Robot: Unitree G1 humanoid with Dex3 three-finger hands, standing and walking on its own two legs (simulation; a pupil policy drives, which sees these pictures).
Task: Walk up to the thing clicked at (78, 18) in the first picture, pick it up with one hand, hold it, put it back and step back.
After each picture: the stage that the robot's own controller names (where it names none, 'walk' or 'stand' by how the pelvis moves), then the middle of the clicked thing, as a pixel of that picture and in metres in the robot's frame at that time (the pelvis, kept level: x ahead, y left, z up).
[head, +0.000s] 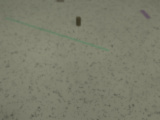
stand; (78, 21) +1.73 +0.14 -0.72
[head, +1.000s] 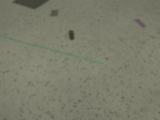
walk; (71, 35) +1.59 +0.32 -0.71
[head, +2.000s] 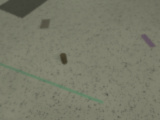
walk; (63, 58) +1.06 +0.36 -0.72
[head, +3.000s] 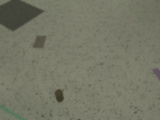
walk; (59, 95) +0.62 +0.26 -0.70
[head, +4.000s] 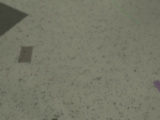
walk; out of the picture +0.34 +0.20 -0.70
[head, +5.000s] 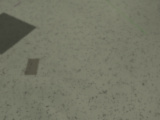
stand; out of the picture +0.27 +0.23 -0.71
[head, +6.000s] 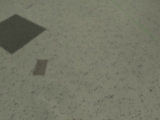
stand; out of the picture +0.28 +0.21 -0.72
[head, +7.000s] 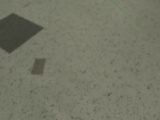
stand; out of the picture +0.29 +0.21 -0.73
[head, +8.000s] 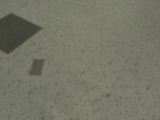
stand; out of the picture +0.27 +0.22 -0.73
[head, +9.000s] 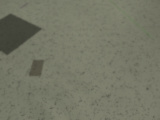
stand; out of the picture +0.27 +0.22 -0.73
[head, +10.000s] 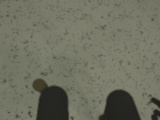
go down; (40, 86) +0.33 +0.24 -0.43
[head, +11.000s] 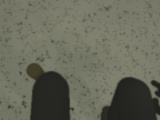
go down; (36, 72) +0.35 +0.26 -0.31
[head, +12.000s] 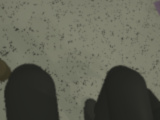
close in; out of the picture +0.32 +0.29 -0.23
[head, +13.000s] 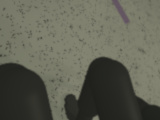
close; out of the picture +0.32 +0.30 -0.21
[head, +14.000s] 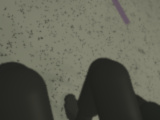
lift; out of the picture +0.32 +0.30 -0.21
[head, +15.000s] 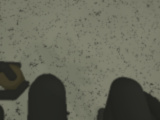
lift; (13, 81) +0.29 +0.27 -0.07
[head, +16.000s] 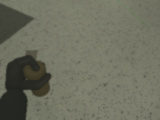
hold; (38, 79) +0.33 +0.18 +0.04
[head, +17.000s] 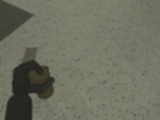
hold; (42, 83) +0.33 +0.18 +0.00
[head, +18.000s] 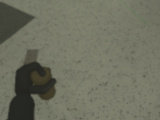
hold; (44, 84) +0.33 +0.17 +0.00
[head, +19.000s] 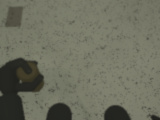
crouch; (31, 78) +0.34 +0.21 -0.06
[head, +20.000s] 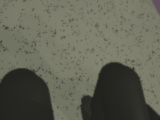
lower; out of the picture +0.34 +0.30 -0.19
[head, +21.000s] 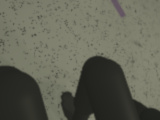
lower; out of the picture +0.35 +0.32 -0.21
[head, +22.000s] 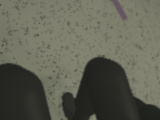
lower; out of the picture +0.34 +0.32 -0.21
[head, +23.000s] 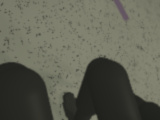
lower; out of the picture +0.33 +0.32 -0.21
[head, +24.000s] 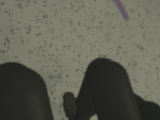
loosen; out of the picture +0.33 +0.32 -0.21
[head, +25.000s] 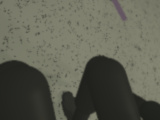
withdraw; out of the picture +0.32 +0.28 -0.22
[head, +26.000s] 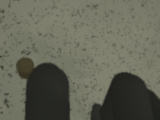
stand; (25, 68) +0.34 +0.25 -0.26
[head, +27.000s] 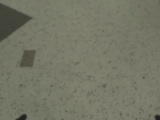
stand; out of the picture +0.28 +0.20 -0.64
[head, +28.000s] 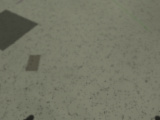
stand; out of the picture +0.29 +0.22 -0.67
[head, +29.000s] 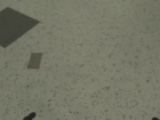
stand; out of the picture +0.29 +0.21 -0.67
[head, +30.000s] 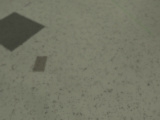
stand; out of the picture +0.31 +0.20 -0.72
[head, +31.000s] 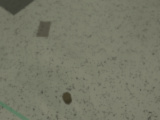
walk; (67, 98) +0.43 +0.18 -0.69
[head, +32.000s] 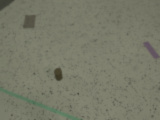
walk; (58, 74) +0.69 +0.22 -0.70
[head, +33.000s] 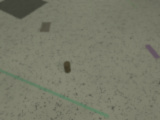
stand; (67, 67) +0.95 +0.23 -0.70
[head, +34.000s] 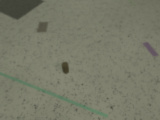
stand; (65, 67) +0.93 +0.24 -0.73
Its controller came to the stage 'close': yes
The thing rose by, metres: 0.70
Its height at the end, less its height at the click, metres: +0.00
